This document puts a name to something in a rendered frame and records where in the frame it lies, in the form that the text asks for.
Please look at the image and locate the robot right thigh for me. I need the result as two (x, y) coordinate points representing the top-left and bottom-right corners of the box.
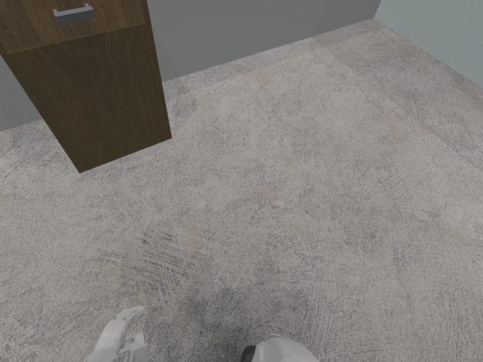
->
(254, 337), (319, 362)

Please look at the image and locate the robot right foot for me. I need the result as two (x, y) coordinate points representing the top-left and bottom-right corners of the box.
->
(241, 345), (256, 362)

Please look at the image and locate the robot left hand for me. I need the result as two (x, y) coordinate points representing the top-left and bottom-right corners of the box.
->
(93, 306), (148, 362)

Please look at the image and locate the cabinet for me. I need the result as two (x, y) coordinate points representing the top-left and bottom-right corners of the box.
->
(0, 0), (172, 173)

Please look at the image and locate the drawer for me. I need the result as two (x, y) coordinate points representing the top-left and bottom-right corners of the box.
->
(0, 0), (144, 52)

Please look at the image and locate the handle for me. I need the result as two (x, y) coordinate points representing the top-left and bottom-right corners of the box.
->
(53, 3), (96, 26)

